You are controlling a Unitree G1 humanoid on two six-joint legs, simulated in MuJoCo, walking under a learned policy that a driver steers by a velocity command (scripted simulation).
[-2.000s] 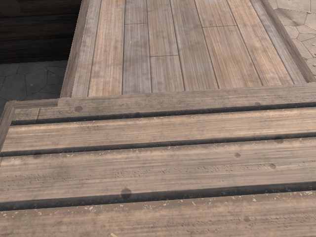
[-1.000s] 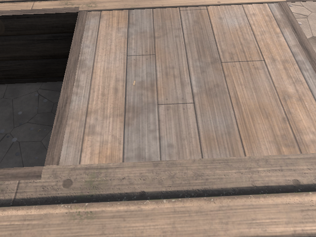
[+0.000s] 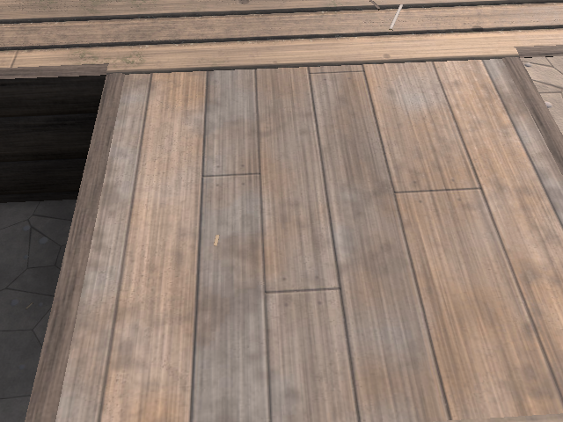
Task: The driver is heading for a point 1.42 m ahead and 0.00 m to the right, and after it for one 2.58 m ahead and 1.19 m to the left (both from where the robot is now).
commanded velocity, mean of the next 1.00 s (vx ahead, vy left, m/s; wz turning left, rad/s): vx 0.06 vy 0.00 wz -0.04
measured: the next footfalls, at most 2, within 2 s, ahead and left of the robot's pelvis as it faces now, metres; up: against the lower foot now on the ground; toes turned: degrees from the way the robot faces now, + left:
left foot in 0.12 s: +0.05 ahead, +0.13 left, +0.00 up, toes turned +7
right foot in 0.54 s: +0.07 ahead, -0.10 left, +0.00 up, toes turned +8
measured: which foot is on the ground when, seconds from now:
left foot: up 0.00-0.10, down 0.12-1.00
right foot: down 0.00-0.12, up 0.14-0.52, down 0.54-0.80, up 0.82-1.00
